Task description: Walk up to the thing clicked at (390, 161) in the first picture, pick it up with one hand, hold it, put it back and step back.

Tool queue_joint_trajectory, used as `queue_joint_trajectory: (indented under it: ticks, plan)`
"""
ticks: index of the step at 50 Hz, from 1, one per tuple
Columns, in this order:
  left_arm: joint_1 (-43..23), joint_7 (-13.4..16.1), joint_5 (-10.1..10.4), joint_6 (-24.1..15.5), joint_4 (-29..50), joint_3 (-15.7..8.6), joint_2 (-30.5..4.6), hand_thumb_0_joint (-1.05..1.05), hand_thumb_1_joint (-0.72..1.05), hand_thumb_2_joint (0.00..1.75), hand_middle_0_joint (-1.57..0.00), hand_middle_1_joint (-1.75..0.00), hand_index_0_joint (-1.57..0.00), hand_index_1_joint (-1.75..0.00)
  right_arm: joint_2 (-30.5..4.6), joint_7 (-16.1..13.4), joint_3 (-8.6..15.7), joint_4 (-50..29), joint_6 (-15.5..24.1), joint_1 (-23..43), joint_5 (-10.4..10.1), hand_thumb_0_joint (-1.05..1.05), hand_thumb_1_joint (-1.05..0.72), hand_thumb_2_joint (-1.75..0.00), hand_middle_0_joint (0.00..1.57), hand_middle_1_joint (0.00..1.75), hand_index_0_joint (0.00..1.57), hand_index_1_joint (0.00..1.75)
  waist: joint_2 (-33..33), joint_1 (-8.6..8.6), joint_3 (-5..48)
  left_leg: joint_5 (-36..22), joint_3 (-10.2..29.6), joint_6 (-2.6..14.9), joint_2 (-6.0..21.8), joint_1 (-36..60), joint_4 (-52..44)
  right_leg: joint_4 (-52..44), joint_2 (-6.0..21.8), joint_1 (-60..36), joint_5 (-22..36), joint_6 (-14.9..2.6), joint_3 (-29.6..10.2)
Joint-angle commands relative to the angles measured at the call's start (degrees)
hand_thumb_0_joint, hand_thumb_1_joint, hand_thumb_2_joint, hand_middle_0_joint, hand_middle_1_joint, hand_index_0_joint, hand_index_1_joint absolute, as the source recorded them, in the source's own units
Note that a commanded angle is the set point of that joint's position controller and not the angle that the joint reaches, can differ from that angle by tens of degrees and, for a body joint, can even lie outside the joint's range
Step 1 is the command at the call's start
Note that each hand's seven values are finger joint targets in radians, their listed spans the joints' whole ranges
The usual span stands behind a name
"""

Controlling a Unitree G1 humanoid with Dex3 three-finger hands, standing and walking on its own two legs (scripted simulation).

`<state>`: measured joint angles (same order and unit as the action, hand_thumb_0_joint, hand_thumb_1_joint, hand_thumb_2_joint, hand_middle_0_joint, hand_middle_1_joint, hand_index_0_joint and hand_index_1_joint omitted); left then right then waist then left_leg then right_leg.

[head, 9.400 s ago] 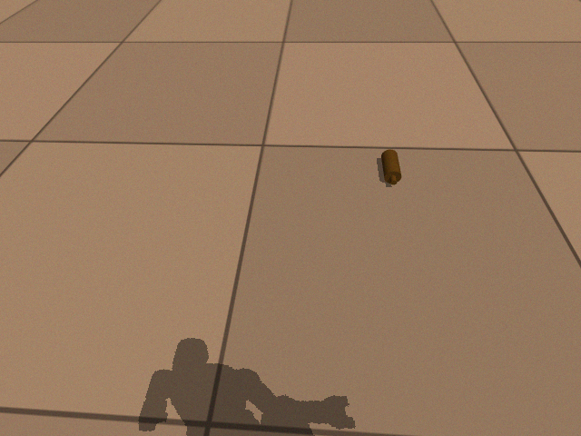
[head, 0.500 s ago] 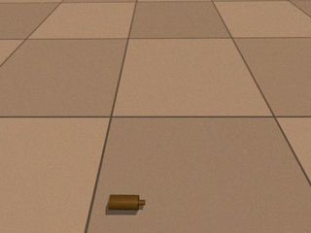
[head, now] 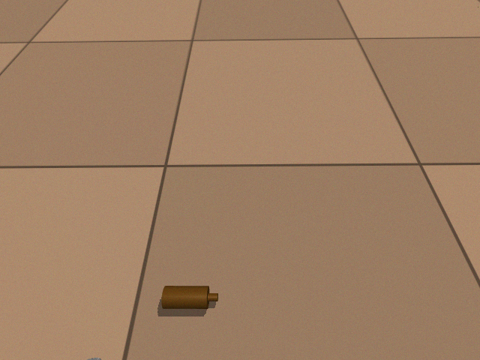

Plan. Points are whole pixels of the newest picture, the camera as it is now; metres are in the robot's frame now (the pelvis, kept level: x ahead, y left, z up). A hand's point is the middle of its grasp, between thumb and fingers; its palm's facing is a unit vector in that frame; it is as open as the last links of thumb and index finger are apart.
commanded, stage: walk up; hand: left
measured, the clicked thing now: (191, 297) +0.42 +0.23 -0.72
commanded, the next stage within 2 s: stand in 1.10 s
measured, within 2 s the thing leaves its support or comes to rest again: neither
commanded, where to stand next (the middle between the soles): +0.04 +0.01 m, yaw +0 degrees
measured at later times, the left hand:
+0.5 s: hand out of the picture +0.11 +0.26 -0.14, palm faces +0.03 -0.95 -0.32, open 7.4 cm
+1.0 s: hand out of the picture +0.06 +0.27 -0.15, palm faces +0.02 -0.95 -0.32, open 7.4 cm
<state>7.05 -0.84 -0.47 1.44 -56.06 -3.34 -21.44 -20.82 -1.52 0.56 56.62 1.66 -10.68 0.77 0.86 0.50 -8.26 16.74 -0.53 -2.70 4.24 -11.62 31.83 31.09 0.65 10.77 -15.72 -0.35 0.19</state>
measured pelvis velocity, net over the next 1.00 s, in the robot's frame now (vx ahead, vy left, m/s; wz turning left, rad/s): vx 0.00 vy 0.02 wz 0.01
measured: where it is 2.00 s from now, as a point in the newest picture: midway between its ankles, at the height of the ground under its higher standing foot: outside the picture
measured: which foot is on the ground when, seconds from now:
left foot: down 0.00-1.00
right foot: down 0.00-1.00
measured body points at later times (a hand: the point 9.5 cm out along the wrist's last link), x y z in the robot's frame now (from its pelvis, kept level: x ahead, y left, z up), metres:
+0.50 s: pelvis +0.00 +0.01 +0.01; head +0.01 +0.01 +0.46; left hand +0.10 +0.31 -0.11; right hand +0.09 -0.29 -0.11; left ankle +0.00 +0.15 -0.73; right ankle +0.00 -0.12 -0.73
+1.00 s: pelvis +0.00 +0.02 +0.02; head +0.01 +0.02 +0.47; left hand +0.06 +0.32 -0.12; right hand +0.08 -0.28 -0.11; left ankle +0.00 +0.15 -0.73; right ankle +0.00 -0.12 -0.73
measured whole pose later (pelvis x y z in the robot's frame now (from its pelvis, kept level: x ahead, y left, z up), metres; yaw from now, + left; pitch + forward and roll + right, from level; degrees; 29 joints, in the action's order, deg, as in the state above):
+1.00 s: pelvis +0.00 +0.02 +0.02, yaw +0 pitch -3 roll +0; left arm 6.7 -0.7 -0.3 0.5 -66.1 -1.7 -19.7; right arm -19.4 0.0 0.3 64.2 0.8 -6.0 0.4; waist 0.4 -0.4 -3.7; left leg 10.1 0.9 -1.6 1.6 -6.2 19.0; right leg 18.9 2.2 5.4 -10.7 1.9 0.1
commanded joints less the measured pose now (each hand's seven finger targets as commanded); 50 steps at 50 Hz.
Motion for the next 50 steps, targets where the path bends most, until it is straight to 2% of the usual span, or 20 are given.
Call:
queue_joint_trajectory:
  ticks: [1,2,3,4,5,7,9,11,15,22,39,50]
  plan:
    - [-4.03,0.41,-0.31,-2.03,3.36,-2.28,-15.12,0.0,0.9,0.9,-0.2,-0.3,-0.2,-0.3,-9.75,0.01,2.94,-2.61,-0.62,1.23,-0.64,0.0,-0.9,-0.9,0.2,0.3,0.2,0.3,5.49,0.23,8.1,7.25,0.21,2.68,-2.91,3.54,2.2,-14.01,15.63,2.97,7.24,-10.12,-15.99]
    - [-5.29,0.4,-0.1,-1.92,3.32,-1.93,-13.48,0.0,0.9,0.9,-0.2,-0.3,-0.2,-0.3,-10.1,0.29,3.05,-1.86,-0.64,1.17,-0.38,0.0,-0.9,-0.9,0.2,0.3,0.2,0.3,4.67,0.57,6.33,6.24,0.82,2.88,-3.05,2.83,-0.01,-13.82,13.82,3.21,6.13,-9.07,-13.57]
    - [-5.98,0.53,-0.03,-1.8,3.24,-1.58,-12.87,0.0,0.9,0.9,-0.2,-0.3,-0.2,-0.3,-10.18,0.45,2.97,-1.3,-0.36,0.97,-0.34,0.0,-0.9,-0.9,0.2,0.3,0.2,0.3,5.22,0.88,5.36,0.68,1.19,2.93,-2.56,3.21,-3.92,-13.19,11.96,3.59,6.5,-7.37,-11.04]
    - [-6.06,0.63,-0.01,-1.8,2.78,-1.37,-11.76,0.0,0.9,0.9,-0.2,-0.3,-0.2,-0.3,-10.6,0.55,3.04,-0.61,0.03,1.08,-0.32,0.0,-0.9,-0.9,0.2,0.3,0.2,0.3,5.75,1.03,6.17,-6.4,2.04,3.2,-0.68,4.86,-7.23,-12.21,10.01,2.92,8.91,-5.28,-8.25]
    - [-5.71,0.55,0.15,-1.83,2.3,-1.32,-11.27,0.0,0.9,0.9,-0.2,-0.3,-0.2,-0.3,-11.1,0.61,3.04,0.05,0.4,0.49,-0.33,0.0,-0.9,-0.9,0.2,0.3,0.2,0.3,5.95,0.76,8.53,-12.72,4.0,3.68,0.71,6.34,-8.96,-10.82,8.05,0.95,11.3,-3.48,-6.64]
    - [-3.51,0.56,0.53,-1.8,0.97,-1.52,-11.08,0.0,0.9,0.9,-0.2,-0.3,-0.2,-0.3,-12.03,0.73,2.68,0.2,0.69,2.9,-0.22,0.0,-0.9,-0.9,0.2,0.3,0.2,0.3,3.65,-1.14,10.3,-17.45,4.63,4.27,1.96,6.89,-8.05,-11.76,6.23,-1.95,10.39,-2.17,-5.28]
    - [-4.56,0.68,0.46,-2.04,0.13,-1.67,-11.29,0.0,0.9,0.9,-0.2,-0.3,-0.2,-0.3,-11.52,0.69,2.31,0.74,0.62,3.16,-0.43,0.0,-0.9,-0.9,0.2,0.3,0.2,0.3,2.87,-0.81,10.55,-17.89,3.6,3.6,1.57,6.12,-8.71,-11.62,6.75,-4.58,14.18,-2.16,-5.48]
    - [-4.71,0.81,0.63,-2.01,-0.68,-1.72,-11.2,0.0,0.9,0.9,-0.2,-0.3,-0.2,-0.3,-11.88,0.61,2.16,1.24,0.56,3.92,-0.32,0.0,-0.9,-0.9,0.2,0.3,0.2,0.3,1.44,-0.89,10.3,-17.57,3.67,3.55,1.75,5.72,-10.06,-11.99,6.67,-5.15,14.4,-2.21,-5.09]
    - [-5.81,0.74,0.59,-1.98,-1.73,-1.38,-10.46,0.0,0.9,0.9,-0.2,-0.3,-0.2,-0.3,-11.82,0.58,1.88,2.14,0.54,4.79,-0.2,0.0,-0.9,-0.9,0.2,0.3,0.2,0.3,0.14,-0.83,9.47,-16.26,4.26,3.67,2.18,5.21,-11.96,-13.51,6.32,-5.42,12.18,-1.94,-4.64]
    - [-5.86,0.55,0.45,-1.8,-3.74,-1.15,-10.16,0.0,0.9,0.9,-0.2,-0.3,-0.2,-0.3,-11.88,0.55,1.87,2.79,0.79,6.56,-0.11,0.0,-0.9,-0.9,0.2,0.3,0.2,0.3,-1.91,-1.17,9.51,-15.85,4.78,3.73,3.04,4.92,-14.54,-13.81,5.81,-6.54,12.25,-1.37,-3.77]
    - [-4.59,0.47,0.04,-2.21,-5.85,-0.45,-10.36,0.0,0.9,0.9,-0.2,-0.3,-0.2,-0.3,-11.23,0.96,2.22,3.51,0.48,7.57,-0.12,0.0,-0.9,-0.9,0.2,0.3,0.2,0.3,-0.89,-0.77,8.82,-11.32,5.23,3.91,2.61,5.0,-16.07,-15.88,6.15,-5.4,9.2,-0.52,-4.26]
    - [-3.29,0.78,0.18,-2.21,-6.16,-0.4,-10.19,0.0,0.9,0.9,-0.2,-0.3,-0.2,-0.3,-11.18,0.88,2.33,4.02,0.38,7.48,-0.32,0.0,-0.9,-0.9,0.2,0.3,0.2,0.3,-1.09,-0.75,9.09,-14.41,5.23,3.74,2.5,5.76,-15.57,-15.32,5.99,-5.31,11.54,-0.43,-3.75]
